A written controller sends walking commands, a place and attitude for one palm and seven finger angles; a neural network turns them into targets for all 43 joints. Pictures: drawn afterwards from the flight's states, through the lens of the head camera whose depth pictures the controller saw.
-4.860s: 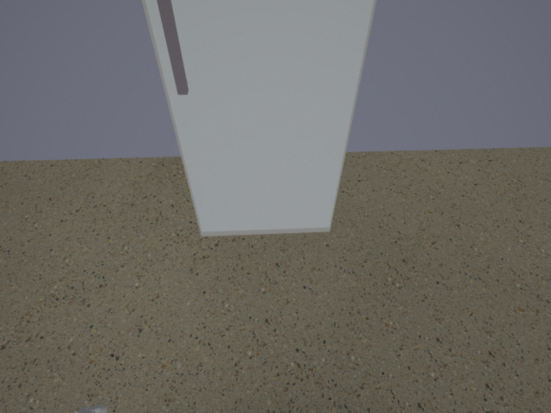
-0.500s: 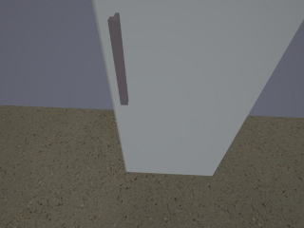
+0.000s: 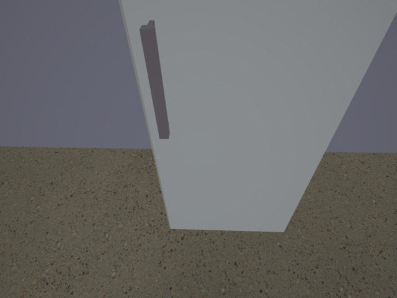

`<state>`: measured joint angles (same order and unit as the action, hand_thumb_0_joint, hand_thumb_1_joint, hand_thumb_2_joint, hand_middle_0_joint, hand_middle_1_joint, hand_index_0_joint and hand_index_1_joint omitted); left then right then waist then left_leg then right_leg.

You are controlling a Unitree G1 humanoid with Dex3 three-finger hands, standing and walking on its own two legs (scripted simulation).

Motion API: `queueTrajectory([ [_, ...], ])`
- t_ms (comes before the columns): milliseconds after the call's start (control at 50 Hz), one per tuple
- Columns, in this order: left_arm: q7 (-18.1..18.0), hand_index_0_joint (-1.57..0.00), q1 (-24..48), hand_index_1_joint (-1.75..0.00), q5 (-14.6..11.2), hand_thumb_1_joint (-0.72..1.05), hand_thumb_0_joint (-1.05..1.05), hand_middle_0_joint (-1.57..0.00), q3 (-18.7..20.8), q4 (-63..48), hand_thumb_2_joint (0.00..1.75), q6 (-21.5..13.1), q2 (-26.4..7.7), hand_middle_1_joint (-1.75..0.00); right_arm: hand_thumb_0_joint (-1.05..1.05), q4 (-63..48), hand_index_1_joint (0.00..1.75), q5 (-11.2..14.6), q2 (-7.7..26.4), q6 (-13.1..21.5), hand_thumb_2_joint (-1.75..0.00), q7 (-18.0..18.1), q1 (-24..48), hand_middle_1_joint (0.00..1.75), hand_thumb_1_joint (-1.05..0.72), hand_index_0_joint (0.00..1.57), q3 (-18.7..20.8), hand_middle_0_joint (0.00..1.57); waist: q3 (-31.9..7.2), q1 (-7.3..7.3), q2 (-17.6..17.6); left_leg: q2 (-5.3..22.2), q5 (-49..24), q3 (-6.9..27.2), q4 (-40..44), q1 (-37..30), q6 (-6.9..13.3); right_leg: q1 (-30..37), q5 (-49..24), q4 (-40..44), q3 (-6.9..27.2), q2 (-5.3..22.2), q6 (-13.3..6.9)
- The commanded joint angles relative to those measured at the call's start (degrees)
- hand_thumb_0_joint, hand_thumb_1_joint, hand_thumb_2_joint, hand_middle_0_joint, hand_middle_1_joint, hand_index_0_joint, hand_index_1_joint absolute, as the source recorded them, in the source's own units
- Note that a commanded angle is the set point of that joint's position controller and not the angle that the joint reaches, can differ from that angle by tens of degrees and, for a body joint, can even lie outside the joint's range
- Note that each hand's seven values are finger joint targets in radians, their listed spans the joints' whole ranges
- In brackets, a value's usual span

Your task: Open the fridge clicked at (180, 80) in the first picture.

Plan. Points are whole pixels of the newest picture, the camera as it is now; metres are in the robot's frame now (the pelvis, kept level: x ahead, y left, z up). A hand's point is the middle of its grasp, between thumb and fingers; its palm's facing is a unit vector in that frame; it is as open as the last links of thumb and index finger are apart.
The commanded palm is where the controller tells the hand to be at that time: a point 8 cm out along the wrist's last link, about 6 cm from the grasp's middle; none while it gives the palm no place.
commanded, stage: look again from close up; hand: left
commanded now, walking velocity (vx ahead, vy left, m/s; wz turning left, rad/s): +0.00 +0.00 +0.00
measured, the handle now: (158, 86) +0.56 +0.13 +0.16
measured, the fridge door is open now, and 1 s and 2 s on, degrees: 0 0 0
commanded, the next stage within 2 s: shuffle to correct the standing spot in 1.06 s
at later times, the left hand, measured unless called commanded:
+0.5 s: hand out of the picture +0.04 +0.17 -0.16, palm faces +0.01 -0.98 -0.22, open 7.4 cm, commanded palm none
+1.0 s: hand out of the picture +0.04 +0.16 -0.17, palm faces +0.02 -0.98 -0.22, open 7.4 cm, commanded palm none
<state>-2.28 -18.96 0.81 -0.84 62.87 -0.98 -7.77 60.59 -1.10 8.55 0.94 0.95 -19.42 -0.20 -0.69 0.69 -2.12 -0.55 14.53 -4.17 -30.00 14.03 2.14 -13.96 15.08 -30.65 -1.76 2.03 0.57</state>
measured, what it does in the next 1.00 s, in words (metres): stands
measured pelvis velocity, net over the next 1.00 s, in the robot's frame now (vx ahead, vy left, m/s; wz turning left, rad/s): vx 0.03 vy -0.03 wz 0.00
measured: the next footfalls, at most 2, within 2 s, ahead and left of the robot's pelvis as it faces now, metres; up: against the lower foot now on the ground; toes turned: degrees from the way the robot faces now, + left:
right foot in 1.70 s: +0.18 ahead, -0.13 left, +0.00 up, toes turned -4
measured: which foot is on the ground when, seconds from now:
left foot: down 0.00-1.00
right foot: down 0.00-1.00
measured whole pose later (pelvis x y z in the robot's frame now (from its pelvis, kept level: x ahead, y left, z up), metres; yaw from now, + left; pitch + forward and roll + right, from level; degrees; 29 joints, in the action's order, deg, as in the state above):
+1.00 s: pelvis +0.03 -0.03 +0.01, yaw +0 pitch -1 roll +1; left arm -1.7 -14.9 0.6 -0.3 62.6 -1.0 -10.4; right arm 64.5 -0.8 9.7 1.3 1.3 -13.4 -0.8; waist 2.2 -0.4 0.2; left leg 0.9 13.7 -3.3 -24.1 9.2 -0.2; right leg -9.5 15.1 -25.7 -2.6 0.3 -1.2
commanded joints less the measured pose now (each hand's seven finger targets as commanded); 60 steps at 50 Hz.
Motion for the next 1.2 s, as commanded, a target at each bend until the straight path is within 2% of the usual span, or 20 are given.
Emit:
queueTrajectory([
  [0,0.07,-0.2,-2.1,-0.3,0.2,0.9,0.0,-0.2,0.93,-2.46,0.9,-0.98,-5.62,-0.3,0.0,-2.46,0.3,0.21,6.12,0.98,-0.9,0.01,-1.07,0.3,-0.9,0.2,0.95,0.2,7.69,-0.46,2.43,6.4,6.92,8.7,12.22,4.68,0.35,-2.43,2.93,6.94,4.67,2.79,-2.91],
  [40,0.07,-0.2,-1.7,-0.3,0.23,0.9,0.0,-0.2,1.12,-2.85,0.9,-1.1,-6.26,-0.3,0.0,-2.13,0.3,0.22,6.4,1.03,-0.9,0.0,-0.96,0.3,-0.9,0.2,0.87,0.2,7.62,-0.44,4.11,6.08,4.88,8.12,11.85,4.05,0.31,-1.89,2.09,7.42,4.94,3.11,-2.9],
  [140,0.15,-0.2,-0.89,-0.3,0.09,0.9,0.0,-0.2,1.37,-3.16,0.9,-1.19,-7.41,-0.3,0.0,-1.28,0.3,0.21,7.26,1.47,-0.9,0.11,-0.03,0.3,-0.9,0.2,0.75,0.2,5.27,-0.55,2.32,6.11,-1.31,7.13,11.08,0.67,0.24,-0.46,-1.87,7.45,5.07,3.54,-2.81],
  [260,0.22,-0.2,0.06,-0.3,0.03,0.9,0.0,-0.2,1.62,-2.94,0.9,-1.16,-8.39,-0.3,0.0,-0.47,0.3,0.33,7.75,1.57,-0.9,0.29,1.31,0.3,-0.9,0.2,0.65,0.2,3.39,-0.62,2.84,6.37,-5.92,6.18,10.1,-1.49,0.01,1.51,-5.79,7.81,5.28,3.95,-2.71],
  [460,0.24,-0.2,1.06,-0.3,0.04,0.9,0.0,-0.2,1.69,-2.24,0.9,-1.15,-9.23,-0.3,0.0,1.16,0.3,0.35,7.79,1.4,-0.9,0.45,2.84,0.3,-0.9,0.2,0.56,0.2,3.29,-0.84,2.57,6.47,-8.07,5.46,9.65,-2.69,-0.48,2.8,-9.29,8.57,5.45,4.52,-2.87],
  [500,0.29,-0.2,1.22,-0.3,-0.01,0.9,0.0,-0.2,1.63,-2.16,0.9,-1.06,-9.1,-0.3,0.0,1.28,0.3,0.34,7.53,1.24,-0.9,0.44,2.95,0.3,-0.9,0.2,0.55,0.2,3.47,-0.75,2.7,6.44,-6.94,5.39,9.83,-2.7,-0.63,2.46,-7.88,8.98,5.46,4.45,-2.84],
  [560,0.27,-0.2,1.29,-0.3,0.01,0.9,0.0,-0.2,1.69,-2.12,0.9,-1.07,-9.21,-0.3,0.0,1.54,0.3,0.33,7.62,1.28,-0.9,0.48,3.11,0.3,-0.9,0.2,0.53,0.2,3.12,-0.79,1.68,6.5,-8.06,5.49,9.68,-3.04,-0.67,2.94,-8.93,9.0,5.39,4.49,-2.88],
  [660,0.3,-0.2,1.34,-0.3,0.04,0.9,0.0,-0.2,1.75,-2.11,0.9,-1.09,-9.29,-0.3,0.0,1.76,0.3,0.33,7.6,1.16,-0.9,0.52,3.45,0.3,-0.9,0.2,0.62,0.2,3.35,-0.88,2.95,6.55,-8.31,5.3,9.48,-3.37,-0.79,3.05,-9.86,9.38,5.31,4.67,-2.88],
  [740,0.28,-0.2,1.48,-0.3,0.05,0.9,0.0,-0.2,1.85,-2.14,0.9,-1.17,-9.48,-0.3,0.0,1.95,0.3,0.33,7.63,1.18,-0.9,0.56,3.51,0.3,-0.9,0.2,0.7,0.2,2.82,-0.83,2.43,6.65,-9.6,5.14,9.19,-3.76,-0.85,3.66,-11.71,9.17,5.15,4.73,-2.98],
  [900,0.39,-0.2,1.36,-0.3,-0.02,0.9,0.0,-0.2,1.88,-2.07,0.9,-1.02,-9.48,-0.3,0.0,2.17,0.3,0.28,7.57,1.03,-0.9,0.59,3.96,0.3,-0.9,0.2,0.66,0.2,3.32,-0.99,2.08,6.61,-8.55,5.44,9.74,-3.8,-0.95,3.26,-9.1,9.99,5.23,4.64,-2.96],
  [920,0.37,-0.2,1.26,-0.3,0.06,0.9,0.0,-0.2,1.85,-2.09,0.9,-1.06,-9.44,-0.3,0.0,2.18,0.3,0.33,7.42,1.0,-0.9,0.62,3.94,0.3,-0.9,0.2,0.65,0.2,3.59,-0.98,2.87,6.7,-8.76,5.53,9.53,-3.85,-0.86,3.2,-9.59,10.09,5.13,4.58,-2.99],
  [1000,0.41,-0.2,1.5,-0.3,-0.04,0.9,0.0,-0.2,1.98,-2.07,0.9,-1.03,-9.55,-0.3,0.0,2.19,0.3,0.3,7.8,1.12,-0.9,0.65,4.11,0.3,-0.9,0.2,0.7,0.2,2.88,-1.06,1.95,6.74,-9.33,5.68,9.85,-4.1,-0.88,3.72,-9.59,9.92,5.06,4.67,-3.01],
  [1140,0.44,-0.2,1.54,-0.3,0.06,0.9,0.0,-0.2,2.08,-2.0,0.9,-1.11,-9.94,-0.3,0.0,2.19,0.3,0.29,8.03,1.1,-0.9,0.69,4.18,0.3,-0.9,0.2,0.76,0.2,2.88,-1.05,2.81,6.71,-9.99,5.56,9.7,-4.06,-0.96,4.13,-10.85,10.04,4.92,4.83,-3.05],
  [1160,0.41,-0.2,0.52,-0.3,0.03,0.9,0.0,-0.2,1.78,-1.54,0.9,-0.85,-8.02,-0.3,0.0,2.7,0.3,0.15,6.21,0.87,-0.9,0.58,3.36,0.3,-0.9,0.2,0.26,0.2,2.4,-1.05,2.63,6.56,-7.4,4.99,9.34,-4.13,-1.2,4.3,-7.44,10.03,4.67,4.75,-2.93],
  [1180,0.49,-0.2,-0.21,-0.3,0.12,0.9,0.0,-0.2,1.7,-1.15,0.9,-0.59,-7.67,-0.3,0.0,3.07,0.3,0.02,5.75,0.62,-0.9,0.48,2.68,0.3,-0.9,0.2,0.2,0.2,2.82,-1.16,2.68,6.09,-2.95,4.73,9.1,-3.54,-1.1,3.69,-1.08,10.12,4.88,4.5,-3.09],
])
